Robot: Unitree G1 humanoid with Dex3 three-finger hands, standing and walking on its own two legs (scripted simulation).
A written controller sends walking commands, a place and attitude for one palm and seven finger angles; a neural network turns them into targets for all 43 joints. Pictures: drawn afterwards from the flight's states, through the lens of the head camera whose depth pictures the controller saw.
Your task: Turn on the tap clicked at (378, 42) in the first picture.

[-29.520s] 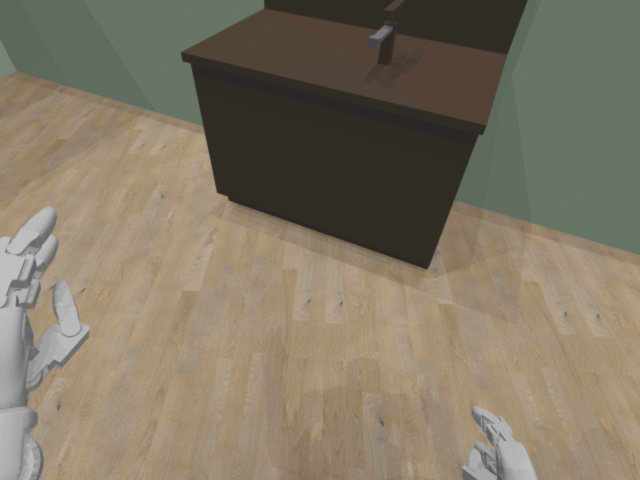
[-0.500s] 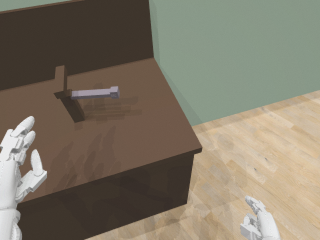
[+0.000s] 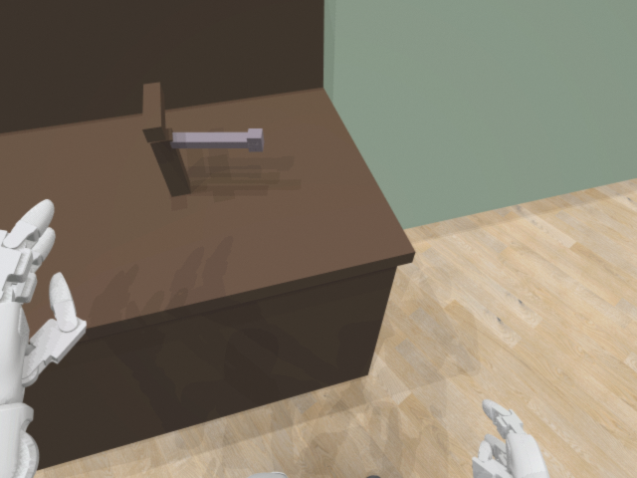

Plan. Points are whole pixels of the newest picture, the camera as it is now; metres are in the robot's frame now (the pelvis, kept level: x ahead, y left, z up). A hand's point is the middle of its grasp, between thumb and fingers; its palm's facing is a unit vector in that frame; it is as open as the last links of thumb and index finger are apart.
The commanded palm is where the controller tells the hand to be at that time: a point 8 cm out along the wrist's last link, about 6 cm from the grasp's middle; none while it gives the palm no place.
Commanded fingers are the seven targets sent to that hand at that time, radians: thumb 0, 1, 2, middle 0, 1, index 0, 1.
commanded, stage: step back with the hand held close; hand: left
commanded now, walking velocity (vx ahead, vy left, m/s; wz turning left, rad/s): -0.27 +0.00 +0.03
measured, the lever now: (255, 140) +0.61 +0.16 +0.08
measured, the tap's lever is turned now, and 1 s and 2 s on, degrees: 75 75 75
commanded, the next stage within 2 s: stop stepping back and stand still in 0.52 s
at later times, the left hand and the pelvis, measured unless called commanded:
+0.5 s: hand out of the picture +0.12 +0.26 +0.17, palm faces +0.46 -0.77 -0.44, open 7.4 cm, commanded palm +0.05 +0.29 +0.19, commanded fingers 0.00 0.90 0.90 -0.20 -0.30 -0.20 -0.30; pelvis -0.08 -0.01 +0.00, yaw +5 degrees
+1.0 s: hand out of the picture +0.04 +0.23 +0.17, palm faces +0.35 -0.84 -0.41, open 7.4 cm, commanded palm -0.01 +0.27 +0.19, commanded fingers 0.00 0.90 0.90 -0.20 -0.30 -0.20 -0.30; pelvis -0.18 -0.01 +0.00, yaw -1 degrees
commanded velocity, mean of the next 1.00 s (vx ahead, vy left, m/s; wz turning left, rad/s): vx -0.16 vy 0.02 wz -0.05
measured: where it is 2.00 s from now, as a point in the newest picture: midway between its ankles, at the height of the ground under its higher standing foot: outside the picture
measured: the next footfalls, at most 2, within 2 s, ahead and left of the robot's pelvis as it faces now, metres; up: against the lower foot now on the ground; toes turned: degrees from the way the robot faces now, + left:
left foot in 0.38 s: +0.00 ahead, +0.14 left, +0.00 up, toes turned +6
right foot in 0.64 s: -0.13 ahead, -0.11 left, +0.00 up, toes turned -1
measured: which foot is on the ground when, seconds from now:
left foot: down 0.00-0.22, up 0.24-0.36, down 0.38-0.66, up 0.68-0.90, down 0.92-1.00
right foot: down 0.00-0.40, up 0.42-0.62, down 0.64-1.00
